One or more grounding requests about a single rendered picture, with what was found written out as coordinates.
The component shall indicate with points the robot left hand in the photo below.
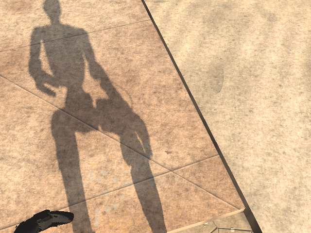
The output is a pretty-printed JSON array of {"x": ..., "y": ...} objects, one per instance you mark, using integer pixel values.
[{"x": 44, "y": 220}]

